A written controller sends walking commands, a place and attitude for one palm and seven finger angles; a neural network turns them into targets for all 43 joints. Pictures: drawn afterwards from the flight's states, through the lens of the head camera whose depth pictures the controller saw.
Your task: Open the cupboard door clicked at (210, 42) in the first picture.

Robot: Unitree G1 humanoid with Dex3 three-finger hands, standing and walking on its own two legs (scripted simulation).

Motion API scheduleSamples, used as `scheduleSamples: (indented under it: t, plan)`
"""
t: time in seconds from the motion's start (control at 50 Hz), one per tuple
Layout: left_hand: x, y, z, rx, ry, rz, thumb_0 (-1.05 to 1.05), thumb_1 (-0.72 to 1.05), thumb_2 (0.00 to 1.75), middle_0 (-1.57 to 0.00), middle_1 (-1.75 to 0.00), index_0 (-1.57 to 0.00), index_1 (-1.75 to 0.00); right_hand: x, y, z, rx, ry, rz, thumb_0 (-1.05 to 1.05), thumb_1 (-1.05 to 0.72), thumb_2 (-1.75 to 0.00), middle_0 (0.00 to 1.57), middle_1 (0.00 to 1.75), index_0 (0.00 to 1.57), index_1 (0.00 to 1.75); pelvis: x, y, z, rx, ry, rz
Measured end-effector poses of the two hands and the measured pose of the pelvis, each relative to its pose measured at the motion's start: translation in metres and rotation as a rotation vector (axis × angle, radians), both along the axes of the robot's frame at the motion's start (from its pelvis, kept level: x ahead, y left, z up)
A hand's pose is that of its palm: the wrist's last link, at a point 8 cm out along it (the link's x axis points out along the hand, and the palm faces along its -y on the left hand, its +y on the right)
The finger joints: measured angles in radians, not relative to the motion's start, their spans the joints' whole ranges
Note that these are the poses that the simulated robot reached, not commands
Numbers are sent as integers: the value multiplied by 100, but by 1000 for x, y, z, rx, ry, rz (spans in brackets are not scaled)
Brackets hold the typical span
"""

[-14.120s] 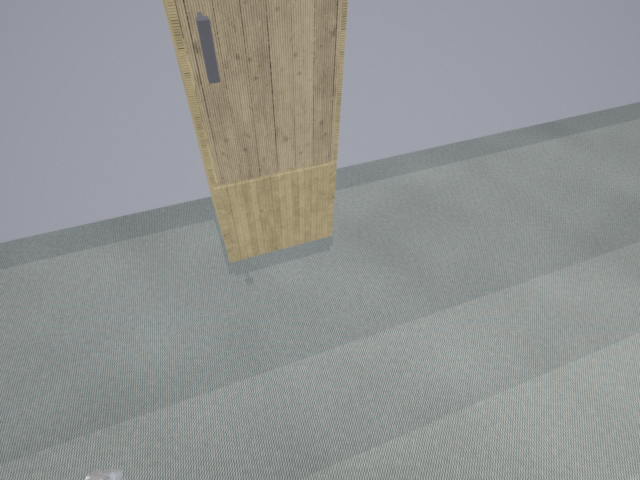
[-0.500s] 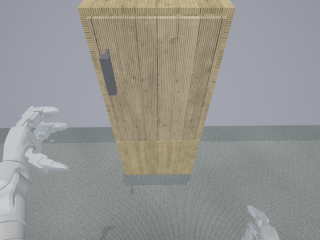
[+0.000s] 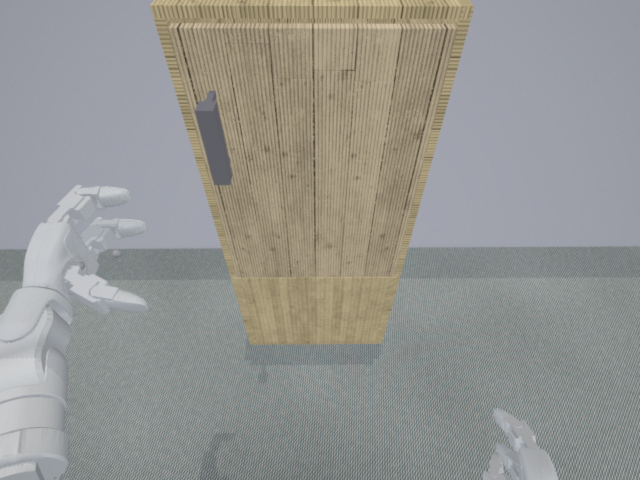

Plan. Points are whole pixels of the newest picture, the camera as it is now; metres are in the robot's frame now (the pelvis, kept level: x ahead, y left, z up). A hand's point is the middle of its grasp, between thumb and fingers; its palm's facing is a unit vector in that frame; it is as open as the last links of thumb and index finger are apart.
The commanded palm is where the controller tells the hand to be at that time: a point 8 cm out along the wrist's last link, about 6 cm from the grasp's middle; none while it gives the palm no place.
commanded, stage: move the hooked fingers beside the handle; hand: left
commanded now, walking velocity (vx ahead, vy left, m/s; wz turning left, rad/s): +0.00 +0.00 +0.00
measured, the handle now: (217, 138) +0.59 +0.22 +0.10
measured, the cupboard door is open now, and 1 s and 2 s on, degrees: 0 0 0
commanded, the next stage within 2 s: none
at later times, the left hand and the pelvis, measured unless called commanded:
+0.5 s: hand (147, 204) +0.42 +0.27 +0.12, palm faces +0.09 -1.00 +0.00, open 14.0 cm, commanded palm +0.39 +0.32 +0.11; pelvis +0.00 +0.01 -0.01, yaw -1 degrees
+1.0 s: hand (170, 172) +0.49 +0.26 +0.11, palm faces +0.09 -1.00 +0.00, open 14.0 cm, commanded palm +0.47 +0.31 +0.11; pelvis +0.00 +0.01 -0.02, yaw -2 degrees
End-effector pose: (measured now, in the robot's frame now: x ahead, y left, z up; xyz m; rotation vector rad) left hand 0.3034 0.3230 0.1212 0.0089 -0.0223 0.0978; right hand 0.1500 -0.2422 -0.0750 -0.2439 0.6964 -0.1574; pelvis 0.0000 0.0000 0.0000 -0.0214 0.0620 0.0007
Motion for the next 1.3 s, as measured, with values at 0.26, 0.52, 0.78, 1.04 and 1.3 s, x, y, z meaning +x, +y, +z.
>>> scheduleSamples:
  t: [0.26,0.52,0.78,1.04,1.3]
  plan:
    - [46,0,-3,-8,15,-2,-2,-50,30,-30,-120,-29,-120,-39,-9,-14,-15,139,-68,2,-90,-90,20,30,20,30,2,5,-3,-2,37,-14]
    - [91,-1,-5,-15,16,-9,-2,-50,30,-30,-120,-29,-120,-77,-13,-24,-31,273,-133,1,-90,-90,20,30,20,30,3,10,-6,-8,82,-26]
    - [125,1,-4,-8,11,-13,-2,-50,30,-30,-120,-29,-120,-106,-14,-30,-42,391,-183,1,-90,-90,20,30,20,30,6,14,-11,-15,129,-32]
    - [166,-9,-5,-2,35,-12,-2,-50,30,-30,-120,-30,-120,-135,-14,-35,-54,498,-223,1,-90,-90,20,30,20,30,5,14,-16,-22,182,-33]
    - [205,-10,-3,1,52,-11,-2,-50,30,-30,-120,-30,-120,-176,-14,-33,-59,649,-292,1,-90,-90,20,30,20,30,11,13,-20,-28,240,-44]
